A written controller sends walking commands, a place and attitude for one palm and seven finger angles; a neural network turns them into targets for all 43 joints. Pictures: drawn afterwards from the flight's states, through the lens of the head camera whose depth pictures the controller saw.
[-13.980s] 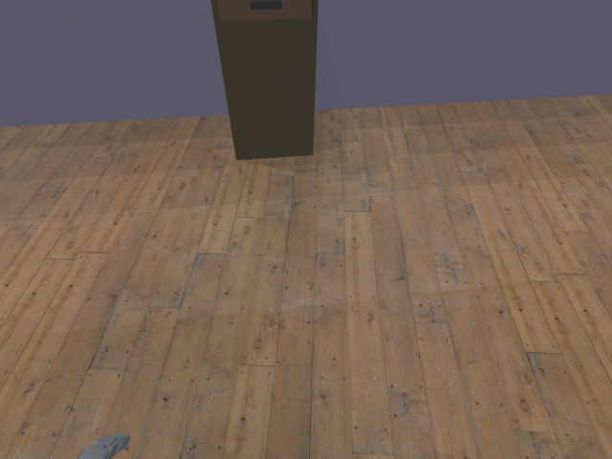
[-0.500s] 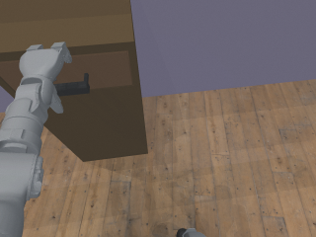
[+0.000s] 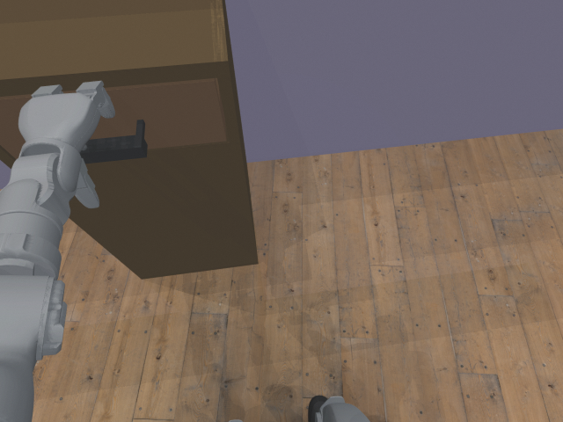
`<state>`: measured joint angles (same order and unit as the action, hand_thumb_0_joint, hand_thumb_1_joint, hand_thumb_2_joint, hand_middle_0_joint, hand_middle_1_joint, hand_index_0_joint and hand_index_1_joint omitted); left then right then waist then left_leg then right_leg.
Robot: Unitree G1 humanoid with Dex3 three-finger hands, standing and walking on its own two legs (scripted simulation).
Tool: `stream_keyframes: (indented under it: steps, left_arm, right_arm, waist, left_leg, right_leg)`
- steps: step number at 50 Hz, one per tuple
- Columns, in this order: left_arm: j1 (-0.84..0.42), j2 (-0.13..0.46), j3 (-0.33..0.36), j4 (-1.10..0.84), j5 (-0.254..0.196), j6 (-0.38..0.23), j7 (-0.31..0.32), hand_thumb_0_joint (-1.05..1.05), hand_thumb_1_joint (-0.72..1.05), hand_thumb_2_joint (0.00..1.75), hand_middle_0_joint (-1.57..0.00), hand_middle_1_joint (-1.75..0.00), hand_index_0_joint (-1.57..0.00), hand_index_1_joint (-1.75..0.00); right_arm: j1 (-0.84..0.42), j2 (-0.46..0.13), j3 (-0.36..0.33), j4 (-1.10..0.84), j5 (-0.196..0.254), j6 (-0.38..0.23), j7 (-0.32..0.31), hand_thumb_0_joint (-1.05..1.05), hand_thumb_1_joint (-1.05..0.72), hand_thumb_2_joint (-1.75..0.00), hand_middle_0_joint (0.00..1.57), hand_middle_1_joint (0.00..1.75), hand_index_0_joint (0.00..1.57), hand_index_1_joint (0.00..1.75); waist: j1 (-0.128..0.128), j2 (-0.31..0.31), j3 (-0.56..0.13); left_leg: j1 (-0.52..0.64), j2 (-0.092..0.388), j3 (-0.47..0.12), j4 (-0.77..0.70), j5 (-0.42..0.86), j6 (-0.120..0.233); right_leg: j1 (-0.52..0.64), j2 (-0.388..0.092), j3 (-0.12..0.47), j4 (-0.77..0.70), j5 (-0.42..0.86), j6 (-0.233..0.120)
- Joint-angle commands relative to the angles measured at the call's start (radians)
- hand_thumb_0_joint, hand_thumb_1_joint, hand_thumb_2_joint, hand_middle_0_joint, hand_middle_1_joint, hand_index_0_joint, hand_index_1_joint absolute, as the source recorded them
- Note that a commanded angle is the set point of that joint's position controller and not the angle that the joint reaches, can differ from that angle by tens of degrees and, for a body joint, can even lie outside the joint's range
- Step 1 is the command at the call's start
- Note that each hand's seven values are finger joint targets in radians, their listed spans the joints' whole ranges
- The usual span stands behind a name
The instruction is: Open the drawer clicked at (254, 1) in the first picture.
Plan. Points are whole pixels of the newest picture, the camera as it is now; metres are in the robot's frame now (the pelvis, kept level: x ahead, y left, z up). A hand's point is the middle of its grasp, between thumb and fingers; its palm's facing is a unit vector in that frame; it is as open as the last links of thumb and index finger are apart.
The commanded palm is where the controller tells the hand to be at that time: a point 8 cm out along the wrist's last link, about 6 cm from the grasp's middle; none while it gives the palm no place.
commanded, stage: lower the fingers behind the handle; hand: left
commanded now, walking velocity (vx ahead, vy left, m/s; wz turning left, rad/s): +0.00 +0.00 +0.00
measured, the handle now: (106, 139) +0.54 +0.27 +0.02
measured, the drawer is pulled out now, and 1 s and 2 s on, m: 0.00 0.00 0.00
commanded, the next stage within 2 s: close the thumb around the handle in 1.32 s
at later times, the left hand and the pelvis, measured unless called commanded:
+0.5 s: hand (93, 162) +0.49 +0.27 +0.03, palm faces -0.07 -0.02 -1.00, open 13.8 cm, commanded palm +0.48 +0.26 +0.08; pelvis +0.00 +0.01 -0.01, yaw +0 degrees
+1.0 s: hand (105, 171) +0.49 +0.27 +0.00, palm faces -0.06 -0.02 -1.00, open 13.8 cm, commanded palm +0.48 +0.26 +0.05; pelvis -0.01 +0.01 -0.02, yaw +0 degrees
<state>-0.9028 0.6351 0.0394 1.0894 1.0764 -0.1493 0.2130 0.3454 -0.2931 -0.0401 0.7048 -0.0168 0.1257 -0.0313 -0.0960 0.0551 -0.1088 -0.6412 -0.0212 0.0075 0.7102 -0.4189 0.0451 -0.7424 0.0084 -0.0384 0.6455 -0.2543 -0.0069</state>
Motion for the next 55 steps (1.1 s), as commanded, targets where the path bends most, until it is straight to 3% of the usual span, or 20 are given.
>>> stream_keyframes:
  steps: [1, 3, 4, 6, 10, 13, 15, 17, 23, 24, 27, 29, 32, 35, 40, 43, 47, 48, 49, 55]
  left_arm:
    - [-0.422, 0.281, 0.062, -0.214, -0.014, -0.005, 0.040, 0.00, -0.50, 0.30, -0.30, -1.20, -0.30, -1.20]
    - [-0.426, 0.281, 0.057, -0.203, -0.013, -0.009, 0.038, 0.00, -0.50, 0.30, -0.30, -1.20, -0.30, -1.20]
    - [-0.398, 0.311, 0.084, -0.186, -0.014, -0.010, 0.038, 0.00, -0.50, 0.30, -0.30, -1.20, -0.30, -1.20]
    - [-0.418, 0.324, 0.100, -0.232, -0.014, -0.026, 0.044, 0.00, -0.50, 0.30, -0.30, -1.20, -0.30, -1.20]
    - [-0.403, 0.280, 0.066, -0.188, -0.007, -0.021, 0.063, 0.00, -0.50, 0.30, -0.30, -1.20, -0.30, -1.20]
    - [-0.389, 0.323, 0.106, -0.195, -0.003, -0.018, 0.080, 0.00, -0.50, 0.30, -0.30, -1.20, -0.30, -1.20]
    - [-0.390, 0.278, 0.074, -0.178, -0.001, -0.009, 0.085, 0.00, -0.50, 0.30, -0.30, -1.20, -0.30, -1.20]
    - [-0.383, 0.285, 0.079, -0.161, -0.005, -0.004, 0.089, 0.00, -0.50, 0.30, -0.30, -1.20, -0.30, -1.20]
    - [-0.401, 0.240, 0.058, -0.200, 0.000, -0.017, 0.096, 0.00, -0.50, 0.30, -0.30, -1.20, -0.30, -1.20]
    - [-0.384, 0.268, 0.083, -0.189, -0.003, -0.016, 0.097, 0.00, -0.50, 0.30, -0.30, -1.20, -0.30, -1.20]
    - [-0.379, 0.224, 0.044, -0.134, -0.003, -0.001, 0.100, 0.00, -0.50, 0.30, -0.30, -1.20, -0.30, -1.20]
    - [-0.395, 0.261, 0.060, -0.111, 0.005, 0.009, 0.106, 0.00, -0.50, 0.30, -0.30, -1.20, -0.30, -1.20]
    - [-0.434, 0.254, 0.047, -0.137, 0.017, 0.005, 0.115, 0.00, -0.50, 0.30, -0.30, -1.20, -0.30, -1.20]
    - [-0.402, 0.298, 0.086, -0.124, 0.016, 0.007, 0.121, 0.00, -0.50, 0.30, -0.30, -1.20, -0.30, -1.20]
    - [-0.403, 0.235, 0.046, -0.117, 0.013, 0.007, 0.123, 0.00, -0.50, 0.30, -0.30, -1.20, -0.30, -1.20]
    - [-0.431, 0.255, 0.053, -0.115, 0.018, 0.007, 0.131, 0.00, -0.50, 0.30, -0.30, -1.20, -0.30, -1.20]
    - [-0.457, 0.293, 0.086, -0.166, 0.016, -0.009, 0.147, 0.00, -0.50, 0.30, -0.30, -1.20, -0.30, -1.20]
    - [-0.419, 0.301, 0.095, -0.142, 0.016, 0.000, 0.147, 0.00, -0.50, 0.30, -0.30, -1.20, -0.30, -1.20]
    - [-0.427, 0.277, 0.075, -0.135, 0.013, 0.007, 0.147, 0.00, -0.50, 0.30, -0.30, -1.20, -0.30, -1.20]
    - [-0.436, 0.287, 0.065, -0.108, 0.017, 0.036, 0.133, 0.00, -0.50, 0.30, -0.30, -1.20, -0.30, -1.20]
  right_arm:
    - [0.163, -0.153, -0.063, -0.046, -0.007, -0.012, -0.006, 0.00, -0.90, -0.90, 0.20, 0.30, 0.20, 0.30]
    - [0.169, -0.156, -0.064, -0.038, -0.008, -0.010, -0.008, 0.00, -0.90, -0.90, 0.20, 0.30, 0.20, 0.30]
    - [0.167, -0.160, -0.062, -0.034, -0.008, -0.009, -0.009, 0.00, -0.90, -0.90, 0.20, 0.30, 0.20, 0.30]
    - [0.165, -0.159, -0.063, -0.037, -0.013, -0.007, -0.010, 0.00, -0.90, -0.90, 0.20, 0.30, 0.20, 0.30]
    - [0.166, -0.159, -0.062, -0.030, -0.012, -0.007, -0.003, 0.00, -0.90, -0.90, 0.20, 0.30, 0.20, 0.30]
    - [0.169, -0.161, -0.060, -0.032, -0.017, -0.006, -0.001, 0.00, -0.90, -0.90, 0.20, 0.30, 0.20, 0.30]
    - [0.171, -0.159, -0.063, -0.029, -0.017, -0.008, 0.003, 0.00, -0.90, -0.90, 0.20, 0.30, 0.20, 0.30]
    - [0.176, -0.164, -0.062, -0.025, -0.018, -0.006, 0.005, 0.00, -0.90, -0.90, 0.20, 0.30, 0.20, 0.30]
    - [0.189, -0.159, -0.071, -0.021, -0.024, -0.010, 0.010, 0.00, -0.90, -0.90, 0.20, 0.30, 0.20, 0.30]
    - [0.186, -0.161, -0.068, -0.017, -0.025, -0.009, 0.010, 0.00, -0.90, -0.90, 0.20, 0.30, 0.20, 0.30]
    - [0.187, -0.160, -0.064, -0.011, -0.023, -0.006, 0.013, 0.00, -0.90, -0.90, 0.20, 0.30, 0.20, 0.30]
    - [0.184, -0.168, -0.058, -0.011, -0.022, -0.005, 0.013, 0.00, -0.90, -0.90, 0.20, 0.30, 0.20, 0.30]
    - [0.185, -0.164, -0.057, -0.020, -0.023, -0.008, 0.012, 0.00, -0.90, -0.90, 0.20, 0.30, 0.20, 0.30]
    - [0.183, -0.167, -0.053, -0.019, -0.028, -0.009, 0.012, 0.00, -0.90, -0.90, 0.20, 0.30, 0.20, 0.30]
    - [0.193, -0.167, -0.059, -0.016, -0.029, -0.012, 0.016, 0.00, -0.90, -0.90, 0.20, 0.30, 0.20, 0.30]
    - [0.195, -0.169, -0.057, -0.013, -0.030, -0.013, 0.013, 0.00, -0.90, -0.90, 0.20, 0.30, 0.20, 0.30]
    - [0.203, -0.171, -0.057, -0.007, -0.037, -0.018, 0.014, 0.00, -0.90, -0.90, 0.20, 0.30, 0.20, 0.30]
    - [0.199, -0.173, -0.056, -0.004, -0.036, -0.016, 0.016, 0.00, -0.90, -0.90, 0.20, 0.30, 0.20, 0.30]
    - [0.199, -0.170, -0.056, -0.003, -0.035, -0.017, 0.017, 0.00, -0.90, -0.90, 0.20, 0.30, 0.20, 0.30]
    - [0.205, -0.173, -0.050, -0.001, -0.027, -0.016, 0.015, 0.00, -0.90, -0.90, 0.20, 0.30, 0.20, 0.30]
  waist:
    - [-0.013, 0.042, -0.514]
    - [-0.024, 0.036, -0.493]
    - [-0.013, 0.020, -0.473]
    - [-0.009, 0.048, -0.511]
    - [-0.022, 0.046, -0.442]
    - [-0.006, 0.044, -0.500]
    - [-0.020, 0.048, -0.481]
    - [-0.023, 0.029, -0.474]
    - [-0.028, 0.075, -0.530]
    - [-0.020, 0.065, -0.520]
    - [-0.039, 0.042, -0.453]
    - [-0.039, 0.023, -0.423]
    - [-0.042, 0.074, -0.468]
    - [-0.029, 0.065, -0.502]
    - [-0.047, 0.072, -0.491]
    - [-0.057, 0.061, -0.487]
    - [-0.051, 0.083, -0.559]
    - [-0.040, 0.089, -0.555]
    - [-0.050, 0.085, -0.535]
    - [-0.056, 0.068, -0.509]
  left_leg:
    - [0.176, 0.005, -0.021, -0.028, 0.653, -0.018]
    - [0.171, 0.009, -0.022, -0.027, 0.629, -0.018]
    - [0.153, 0.009, -0.022, -0.028, 0.616, -0.016]
    - [0.172, 0.010, -0.023, -0.021, 0.650, -0.018]
    - [0.146, 0.011, -0.027, -0.016, 0.593, -0.023]
    - [0.136, 0.010, -0.027, -0.004, 0.629, -0.021]
    - [0.140, 0.013, -0.029, 0.003, 0.630, -0.025]
    - [0.125, 0.013, -0.029, 0.007, 0.609, -0.022]
    - [0.202, 0.025, -0.054, 0.036, 0.701, -0.041]
    - [0.184, 0.025, -0.050, 0.039, 0.701, -0.040]
    - [0.134, 0.021, -0.050, 0.037, 0.636, -0.037]
    - [0.081, 0.013, -0.042, 0.033, 0.540, -0.027]
    - [0.097, 0.010, -0.047, 0.043, 0.544, -0.030]
    - [0.089, 0.012, -0.045, 0.062, 0.569, -0.031]
    - [0.102, 0.022, -0.057, 0.083, 0.592, -0.039]
    - [0.065, 0.017, -0.054, 0.089, 0.528, -0.032]
    - [0.078, 0.016, -0.060, 0.110, 0.566, -0.032]
    - [0.077, 0.015, -0.059, 0.111, 0.570, -0.034]
    - [0.067, 0.016, -0.055, 0.109, 0.558, -0.033]
    - [0.043, 0.013, -0.052, 0.099, 0.522, -0.025]
  right_leg:
    - [0.375, 0.021, 0.027, 0.008, 0.406, -0.025]
    - [0.355, 0.023, 0.026, 0.007, 0.386, -0.022]
    - [0.355, 0.022, 0.026, 0.009, 0.375, -0.022]
    - [0.357, 0.022, 0.028, 0.018, 0.391, -0.025]
    - [0.288, 0.025, 0.017, 0.020, 0.326, -0.025]
    - [0.320, 0.024, 0.021, 0.042, 0.361, -0.026]
    - [0.288, 0.025, 0.016, 0.042, 0.351, -0.024]
    - [0.283, 0.026, 0.017, 0.043, 0.342, -0.023]
    - [0.225, 0.031, 0.009, 0.058, 0.325, -0.023]
    - [0.232, 0.030, 0.010, 0.064, 0.330, -0.024]
    - [0.199, 0.031, 0.004, 0.062, 0.298, -0.023]
    - [0.201, 0.031, 0.007, 0.063, 0.270, -0.025]
    - [0.187, 0.029, 0.008, 0.077, 0.261, -0.029]
    - [0.199, 0.030, 0.008, 0.098, 0.281, -0.028]
    - [0.139, 0.034, -0.001, 0.106, 0.261, -0.025]
    - [0.134, 0.033, 0.003, 0.113, 0.245, -0.025]
    - [0.146, 0.032, 0.008, 0.133, 0.272, -0.025]
    - [0.145, 0.032, 0.007, 0.136, 0.268, -0.026]
    - [0.141, 0.033, 0.004, 0.132, 0.268, -0.025]
    - [0.154, 0.033, 0.002, 0.123, 0.263, -0.024]
